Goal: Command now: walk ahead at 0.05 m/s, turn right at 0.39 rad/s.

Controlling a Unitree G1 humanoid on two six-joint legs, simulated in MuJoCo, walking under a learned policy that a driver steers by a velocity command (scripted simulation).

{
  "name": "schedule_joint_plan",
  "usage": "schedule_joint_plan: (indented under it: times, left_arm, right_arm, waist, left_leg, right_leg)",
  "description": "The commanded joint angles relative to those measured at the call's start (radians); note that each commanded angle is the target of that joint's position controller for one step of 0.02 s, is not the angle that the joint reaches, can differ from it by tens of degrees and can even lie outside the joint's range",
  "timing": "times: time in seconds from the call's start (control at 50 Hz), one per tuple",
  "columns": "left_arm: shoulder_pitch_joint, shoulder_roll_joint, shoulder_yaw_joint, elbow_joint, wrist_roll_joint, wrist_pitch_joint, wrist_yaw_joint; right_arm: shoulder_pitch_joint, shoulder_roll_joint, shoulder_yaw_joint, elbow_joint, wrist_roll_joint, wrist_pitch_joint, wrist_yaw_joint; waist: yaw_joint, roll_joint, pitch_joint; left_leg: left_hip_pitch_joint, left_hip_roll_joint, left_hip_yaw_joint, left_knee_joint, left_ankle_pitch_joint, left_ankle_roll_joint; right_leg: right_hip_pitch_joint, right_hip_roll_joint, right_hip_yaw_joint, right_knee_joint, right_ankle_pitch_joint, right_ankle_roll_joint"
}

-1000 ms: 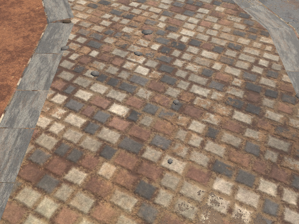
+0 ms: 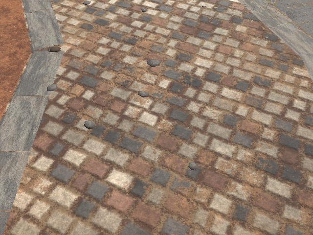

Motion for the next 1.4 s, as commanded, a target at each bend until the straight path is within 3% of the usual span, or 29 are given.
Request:
schedule_joint_plan:
  times: [0.02,0.08,0.12,0.14,0.16,0.18,0.2,0.24,0.38,0.52,0.56,0.58,0.6,0.62,0.64,0.66,0.7,0.8,0.88,0.96,0.98,1.0,1.02,1.04,1.1,1.2,1.28,1.36,1.4]
  left_arm:
    - [0.043,0.078,0.024,-0.051,-0.001,0.001,-0.004]
    - [0.075,0.074,0.031,-0.052,-0.002,-0.001,-0.018]
    - [0.128,0.099,0.043,-0.043,0.011,-0.001,-0.03]
    - [0.131,0.185,0.063,-0.063,0.017,-0.001,-0.022]
    - [0.116,0.282,0.074,-0.102,0.027,-0.008,-0.02]
    - [0.129,0.242,0.065,-0.104,0.055,-0.034,-0.022]
    - [0.071,0.229,0.064,-0.117,0.046,-0.054,-0.019]
    - [-0.025,0.191,0.057,-0.153,0.006,-0.062,-0.015]
    - [0.043,0.161,0.045,-0.148,0.005,-0.05,0.003]
    - [-0.018,0.163,0.033,-0.151,0.015,-0.033,-0.01]
    - [-0.02,0.128,0.015,-0.137,0.001,-0.03,-0.01]
    - [0.013,0.101,0.005,-0.123,0.01,-0.035,-0.012]
    - [0.02,0.06,-0.006,-0.127,0.027,-0.04,-0.015]
    - [-0.001,0.063,-0.002,-0.169,0.009,-0.05,-0.015]
    - [-0.097,0.148,0.017,-0.188,-0.005,-0.066,-0.017]
    - [-0.115,0.18,0.034,-0.19,-0.024,-0.075,-0.022]
    - [-0.086,0.155,0.039,-0.168,-0.012,-0.083,-0.03]
    - [-0.16,0.043,0.013,-0.171,-0.003,-0.115,-0.047]
    - [-0.165,0.072,0.013,-0.172,-0.017,-0.114,-0.057]
    - [0.114,0.152,0.054,-0.087,-0.026,-0.109,-0.044]
    - [0.243,0.251,0.079,-0.069,-0.01,-0.11,-0.033]
    - [0.312,0.288,0.08,-0.053,0.0,-0.119,-0.052]
    - [0.22,0.204,0.051,-0.075,0.005,-0.132,-0.06]
    - [0.149,0.149,0.035,-0.095,0.007,-0.138,-0.063]
    - [0.05,0.097,0.015,-0.108,0.016,-0.143,-0.064]
    - [0.112,0.112,0.022,-0.074,0.032,-0.152,-0.045]
    - [0.12,0.122,0.02,-0.069,0.023,-0.154,-0.029]
    - [0.195,0.132,0.023,-0.038,0.01,-0.134,-0.025]
    - [0.185,0.156,0.029,-0.045,0.007,-0.117,-0.019]
  right_arm:
    - [-0.037,-0.183,-0.045,-0.061,0.009,0.008,-0.024]
    - [-0.059,-0.193,-0.051,-0.063,0.028,0.026,-0.026]
    - [-0.039,-0.169,-0.049,-0.051,0.048,0.039,-0.022]
    - [-0.002,-0.116,-0.041,-0.053,0.031,0.045,-0.013]
    - [-0.08,-0.105,-0.04,-0.11,0.011,0.036,-0.018]
    - [-0.155,-0.122,-0.046,-0.132,0.005,0.03,-0.017]
    - [-0.122,-0.142,-0.054,-0.124,0.018,0.028,-0.013]
    - [-0.076,-0.177,-0.07,-0.086,0.01,0.028,-0.021]
    - [-0.095,-0.118,-0.054,-0.089,0.025,0.015,-0.012]
    - [-0.055,-0.138,-0.048,-0.067,0.035,0.005,0.014]
    - [0.008,-0.119,-0.042,-0.039,0.029,-0.007,0.03]
    - [0.046,-0.139,-0.045,-0.021,0.016,-0.011,0.034]
    - [0.113,-0.196,-0.053,-0.009,0.007,-0.014,0.033]
    - [0.166,-0.286,-0.074,0.024,0.01,-0.012,0.036]
    - [0.176,-0.265,-0.075,0.017,0.012,-0.025,0.036]
    - [0.155,-0.228,-0.065,0.011,0.01,-0.038,0.029]
    - [0.114,-0.194,-0.056,-0.002,0.033,-0.053,0.021]
    - [0.167,-0.187,-0.056,0.013,0.035,-0.059,0.018]
    - [0.204,-0.23,-0.067,0.019,0.049,-0.055,0.031]
    - [0.183,-0.16,-0.041,0.013,0.041,-0.052,0.038]
    - [0.169,-0.073,-0.015,-0.024,0.022,-0.06,0.042]
    - [0.162,-0.078,-0.015,-0.062,0.039,-0.08,0.034]
    - [0.143,-0.166,-0.037,-0.061,0.059,-0.091,0.037]
    - [0.133,-0.179,-0.039,-0.058,0.07,-0.095,0.045]
    - [0.133,-0.138,-0.041,-0.038,0.051,-0.071,0.047]
    - [0.072,-0.094,-0.036,-0.068,0.047,-0.044,0.053]
    - [-0.061,-0.071,-0.019,-0.127,0.035,-0.048,0.073]
    - [-0.168,-0.056,-0.004,-0.195,0.039,-0.05,0.101]
    - [-0.174,-0.076,-0.01,-0.224,0.042,-0.052,0.117]
  waist:
    - [0.007,0.127,-0.109]
    - [0.038,0.125,-0.111]
    - [0.065,0.079,-0.089]
    - [0.032,-0.146,-0.062]
    - [0.033,-0.296,-0.009]
    - [0.057,-0.197,-0.041]
    - [0.012,-0.157,-0.048]
    - [-0.017,-0.094,-0.065]
    - [0.014,-0.116,-0.119]
    - [0.017,-0.135,-0.087]
    - [-0.026,-0.096,-0.101]
    - [-0.025,-0.059,-0.12]
    - [-0.024,0.087,-0.137]
    - [-0.017,0.275,-0.093]
    - [-0.08,0.244,-0.015]
    - [-0.068,0.2,0.032]
    - [-0.039,0.19,0.053]
    - [-0.064,0.166,0.012]
    - [-0.061,0.17,0.019]
    - [0.087,0.091,-0.056]
    - [0.123,-0.157,-0.139]
    - [0.122,-0.321,-0.196]
    - [0.088,-0.193,-0.101]
    - [0.062,-0.154,-0.041]
    - [0.007,-0.096,0.02]
    - [0.011,-0.038,0.039]
    - [0.041,-0.032,0.072]
    - [0.07,-0.013,0.1]
    - [0.045,-0.038,0.073]
  left_leg:
    - [0.066,0.305,-0.205,-0.208,-0.081,0.179]
    - [0.085,0.293,-0.147,-0.149,-0.061,0.142]
    - [0.042,0.239,-0.074,-0.01,-0.114,0.05]
    - [-0.115,0.131,0.039,0.26,-0.254,-0.051]
    - [-0.338,-0.03,0.008,0.448,-0.532,-0.111]
    - [-0.336,-0.023,-0.133,0.625,-0.538,-0.097]
    - [-0.353,-0.006,-0.172,0.673,-0.442,-0.084]
    - [-0.356,0.015,-0.184,0.67,-0.322,-0.082]
    - [-0.269,0.009,-0.177,0.451,-0.197,-0.121]
    - [-0.014,0.004,-0.134,0.197,-0.223,-0.107]
    - [0.154,-0.003,-0.108,-0.045,-0.048,-0.073]
    - [0.271,0.049,-0.161,-0.054,-0.018,-0.053]
    - [0.362,0.201,-0.328,-0.078,-0.028,0.004]
    - [0.354,0.325,-0.546,-0.157,-0.281,0.161]
    - [0.322,0.384,-0.685,-0.251,-0.502,0.238]
    - [0.299,0.367,-0.669,-0.275,-0.584,0.221]
    - [0.307,0.311,-0.568,-0.293,-0.523,0.163]
    - [0.23,0.2,-0.311,-0.29,-0.226,0.117]
    - [0.154,0.233,-0.3,-0.261,-0.236,0.132]
    - [-0.006,0.17,-0.213,0.023,-0.124,0.055]
    - [-0.215,0.063,-0.085,0.419,-0.209,-0.022]
    - [-0.408,-0.026,-0.127,0.672,-0.464,-0.03]
    - [-0.489,0.055,-0.199,0.796,-0.42,-0.002]
    - [-0.498,0.094,-0.2,0.804,-0.319,0.025]
    - [-0.395,0.159,-0.202,0.696,-0.134,0.018]
    - [-0.44,0.106,-0.24,0.539,0.06,-0.02]
    - [-0.354,0.082,-0.144,0.305,0.23,-0.025]
    - [-0.383,0.061,-0.092,0.189,0.184,0.009]
    - [-0.342,0.024,-0.044,0.169,0.089,0.038]
  right_leg:
    - [0.079,-0.006,-0.023,-0.023,0.016,-0.01]
    - [0.173,0.024,-0.069,-0.202,0.092,-0.04]
    - [0.277,0.042,-0.047,-0.424,0.219,-0.1]
    - [0.344,-0.144,0.24,-0.571,0.359,-0.183]
    - [0.333,-0.32,0.528,-0.617,0.525,-0.343]
    - [0.3,-0.301,0.515,-0.62,0.505,-0.376]
    - [0.314,-0.243,0.417,-0.603,0.504,-0.322]
    - [0.332,-0.182,0.327,-0.573,0.501,-0.235]
    - [0.434,-0.135,0.278,-0.544,0.57,-0.237]
    - [0.325,-0.127,0.301,-0.505,0.597,-0.246]
    - [0.268,-0.077,0.287,-0.493,0.33,-0.191]
    - [0.199,-0.032,0.273,-0.467,0.175,-0.15]
    - [0.093,0.066,0.176,-0.281,-0.013,-0.103]
    - [-0.083,0.166,0.039,-0.171,-0.164,-0.072]
    - [-0.185,0.117,0.065,0.008,-0.193,-0.054]
    - [-0.239,0.079,0.091,0.106,-0.135,-0.056]
    - [-0.28,0.024,0.07,0.127,-0.013,-0.046]
    - [-0.082,0.023,-0.026,-0.146,0.176,-0.018]
    - [0.081,0.042,-0.062,-0.307,0.209,-0.029]
    - [0.48,0.034,-0.018,-0.409,0.204,-0.098]
    - [0.679,-0.198,0.317,-0.521,0.068,-0.191]
    - [0.737,-0.343,0.718,-0.684,-0.147,-0.314]
    - [0.658,-0.329,0.669,-0.69,-0.221,-0.3]
    - [0.584,-0.283,0.532,-0.697,-0.182,-0.26]
    - [0.425,-0.188,0.25,-0.749,0.135,-0.193]
    - [0.417,-0.164,0.036,-0.775,0.425,-0.192]
    - [0.38,-0.145,-0.1,-0.816,0.459,-0.167]
    - [0.532,-0.185,-0.159,-0.757,0.597,-0.158]
    - [0.602,-0.203,-0.187,-0.663,0.872,-0.146]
